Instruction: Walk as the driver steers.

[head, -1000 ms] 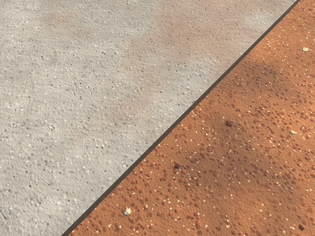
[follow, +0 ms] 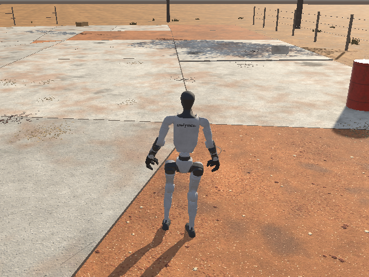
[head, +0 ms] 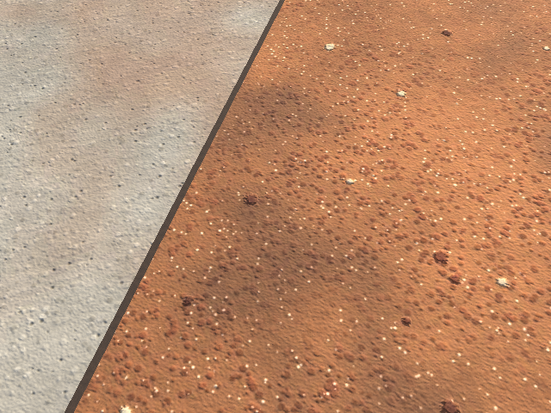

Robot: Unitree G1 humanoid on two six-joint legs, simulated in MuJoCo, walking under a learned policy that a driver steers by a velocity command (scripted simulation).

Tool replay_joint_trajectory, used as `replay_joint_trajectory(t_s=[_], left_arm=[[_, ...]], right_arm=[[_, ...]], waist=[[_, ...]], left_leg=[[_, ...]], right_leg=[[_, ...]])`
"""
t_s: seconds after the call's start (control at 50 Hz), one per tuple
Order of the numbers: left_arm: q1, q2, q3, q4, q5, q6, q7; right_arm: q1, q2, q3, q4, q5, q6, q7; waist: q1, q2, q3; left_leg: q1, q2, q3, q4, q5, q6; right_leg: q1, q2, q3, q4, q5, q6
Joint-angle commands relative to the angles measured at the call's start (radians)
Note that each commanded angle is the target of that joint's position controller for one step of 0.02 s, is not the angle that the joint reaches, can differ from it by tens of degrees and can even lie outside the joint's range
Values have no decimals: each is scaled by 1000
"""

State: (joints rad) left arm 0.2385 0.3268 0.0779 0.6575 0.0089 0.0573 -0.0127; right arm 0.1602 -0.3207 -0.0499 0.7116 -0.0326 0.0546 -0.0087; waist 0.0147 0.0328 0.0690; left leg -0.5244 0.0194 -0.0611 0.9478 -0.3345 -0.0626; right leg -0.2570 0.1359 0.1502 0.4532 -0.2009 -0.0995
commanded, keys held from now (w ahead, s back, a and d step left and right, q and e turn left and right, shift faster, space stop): w+q+shift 0.72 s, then w+shift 0.08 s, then w+e+shift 0.20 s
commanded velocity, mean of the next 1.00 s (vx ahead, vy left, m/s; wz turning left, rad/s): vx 0.80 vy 0.00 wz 0.46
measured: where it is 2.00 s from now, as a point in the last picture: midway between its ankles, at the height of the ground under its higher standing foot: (149, 118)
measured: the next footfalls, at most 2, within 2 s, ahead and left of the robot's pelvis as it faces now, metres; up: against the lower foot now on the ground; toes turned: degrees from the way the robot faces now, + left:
left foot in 0.34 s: +0.17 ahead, +0.16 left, +0.00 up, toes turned +10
right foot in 0.76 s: +0.66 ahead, +0.16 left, +0.00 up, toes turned +33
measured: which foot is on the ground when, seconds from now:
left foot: up 0.00-0.32, down 0.34-0.78, up 0.80-1.00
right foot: down 0.00-0.34, up 0.36-0.74, down 0.76-1.00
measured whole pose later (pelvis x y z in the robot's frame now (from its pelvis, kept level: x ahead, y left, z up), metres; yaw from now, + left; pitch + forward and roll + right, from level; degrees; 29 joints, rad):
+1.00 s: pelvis +0.61 +0.27 +0.00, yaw +31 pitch +2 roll -2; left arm 0.50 0.32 0.06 0.89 0.02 -0.08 0.00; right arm 0.04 -0.32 -0.01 0.66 -0.07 -0.06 0.05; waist 0.08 0.02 0.00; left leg -0.62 0.03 -0.04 1.04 -0.30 0.05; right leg -0.15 0.07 0.02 0.40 -0.29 -0.04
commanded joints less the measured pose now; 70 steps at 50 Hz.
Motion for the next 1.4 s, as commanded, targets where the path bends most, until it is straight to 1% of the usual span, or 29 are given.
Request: replay_joint_trajectory(t_s=[0.02,0.2,0.32,0.34,0.36,0.38,0.42,0.44,0.54,0.66,0.72,0.74,0.76,0.78,0.8,0.82,0.86,0.92,0.98,1.04,1.12,1.14,1.16,1.18,1.2,1.24,1.26,1.32,1.4], left_arm=[[68,127,26,-39,19,-21,-3],[54,138,14,9,32,-112,9],[-22,141,12,15,29,-126,12],[-33,117,1,12,41,-127,15],[-89,42,-30,-43,43,-136,11],[-137,1,-44,-93,47,-149,-1],[-170,85,-34,-75,62,-172,-19],[-153,84,-36,-64,65,-172,-24],[-245,57,-60,-93,59,-114,-37],[-438,30,-87,-177,29,-125,-39],[-213,110,-56,-120,21,-130,-7],[-5,155,-32,-66,10,-130,13],[226,193,-4,-3,18,-131,39],[367,257,17,25,62,-141,56],[253,293,24,20,64,-138,40],[128,183,15,10,45,-135,28],[97,82,-4,50,39,-140,15],[173,36,-22,146,21,-158,9],[155,66,-14,148,8,-169,16],[109,154,18,129,1,-173,2],[191,190,26,160,-11,-168,-17],[190,186,26,164,-13,-169,-18],[174,77,1,138,-7,-173,-13],[243,-7,-19,83,-48,-163,-5],[193,43,-15,87,-24,-144,1],[95,47,-11,97,0,-120,-16],[90,32,-10,98,7,-107,-26],[3,-15,-19,62,19,-66,-48],[-161,-22,-41,-34,16,-66,-73]], right_arm=[[-13,-82,-16,-50,-8,-16,13],[-51,-83,-8,-50,22,-62,71],[104,-87,-15,-25,21,-70,74],[280,-125,-35,34,14,-81,66],[466,-241,-68,69,2,-93,52],[419,-237,-57,39,12,-99,55],[320,-200,-62,10,14,-98,45],[321,-196,-62,14,20,-99,38],[332,-145,-47,38,36,-126,24],[371,-158,-58,85,43,-131,10],[287,-216,-71,78,45,-140,6],[255,-248,-77,80,33,-145,11],[213,-212,-69,80,18,-159,11],[253,-37,-28,57,24,-169,9],[361,1,-1,20,62,-163,23],[272,-70,-5,55,26,-149,19],[108,-83,-5,24,-9,-141,41],[16,-21,22,-49,-36,-127,57],[-124,-26,48,-138,-43,-127,68],[-146,-26,64,-136,-7,-132,94],[20,-113,16,-62,-17,-134,45],[163,-145,-4,-34,-32,-139,24],[347,-228,-30,-21,-56,-145,1],[333,-281,-38,-33,-59,-135,-5],[221,-213,-36,-37,-35,-128,-7],[122,-84,-10,-31,-22,-140,4],[118,-63,-4,-16,-19,-146,4],[164,-9,6,51,13,-173,12],[144,-14,4,79,9,-191,11]], waist=[[49,-194,-124],[38,-136,1],[-63,-51,-2],[-135,44,-64],[-203,277,-129],[-151,332,-75],[-114,29,-50],[-94,-29,-54],[-68,0,40],[-124,60,27],[-3,53,-126],[108,51,-237],[217,38,-323],[204,-212,-438],[74,-454,-518],[73,-268,-326],[64,-53,-149],[-4,-120,-42],[-36,-98,31],[-52,-101,9],[-123,-11,-118],[-198,-11,-209],[-254,124,-328],[-166,291,-415],[-123,186,-273],[-81,41,-87],[-53,55,-57],[-21,52,2],[13,46,34]], left_leg=[[-79,10,38,-59,26,9],[-73,19,42,-216,50,113],[281,-33,177,-392,8,202],[485,-56,115,-427,-79,227],[672,158,-331,-612,-419,317],[749,256,-818,-828,-547,376],[691,243,-629,-737,-340,368],[642,204,-541,-743,-280,352],[450,74,-362,-826,84,336],[440,62,-343,-790,593,296],[419,45,-310,-568,1004,217],[377,34,-292,-349,1053,200],[246,-7,-263,-88,930,193],[35,-110,-186,313,232,190],[-124,-168,-134,475,-113,175],[-174,-81,-102,478,3,188],[-153,-33,-77,399,65,178],[-192,17,-71,278,-31,149],[-196,82,-28,22,48,90],[277,0,80,-240,266,65],[520,-56,100,-373,201,86],[721,-3,71,-356,147,98],[889,259,-230,-429,-235,123],[899,480,-738,-686,-508,182],[778,442,-746,-740,-580,214],[566,341,-395,-711,-216,196],[503,299,-277,-726,-96,175],[471,247,-48,-771,185,137],[444,200,198,-816,476,122]], right_leg=[[149,-274,324,-237,-401,-137],[156,-384,179,-330,-409,-95],[6,-356,-71,-186,-279,-52],[-92,-285,-181,107,-39,-31],[-342,-165,-297,545,73,32],[-667,-21,-151,701,-252,66],[-708,-160,-61,781,-90,68],[-662,-185,-71,735,-65,80],[-575,-187,-154,536,21,148],[-374,-126,-189,185,217,132],[49,-60,-176,115,137,90],[274,-66,-187,131,80,78],[509,-157,-133,175,-32,59],[708,-420,225,86,-499,2],[703,-583,807,-185,-652,-92],[536,-506,725,-206,-687,-109],[287,-419,452,-185,-396,-124],[147,-353,332,-221,-181,-147],[16,-332,258,-319,-109,-154],[-261,-267,126,-412,19,-113],[-67,-229,50,-19,463,-51],[-167,-179,29,245,435,-31],[-319,-110,-18,621,8,-11],[-486,-68,-50,893,-259,-6],[-582,-135,-65,963,-160,-12],[-563,-211,-76,888,-64,-2],[-531,-230,-72,859,-59,6],[-568,-255,-94,832,-24,16],[-545,-245,-169,623,152,0]])
Over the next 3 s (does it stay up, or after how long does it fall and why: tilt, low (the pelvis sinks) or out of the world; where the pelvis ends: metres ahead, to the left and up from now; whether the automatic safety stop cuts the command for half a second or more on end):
stays up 1.67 0.49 0.01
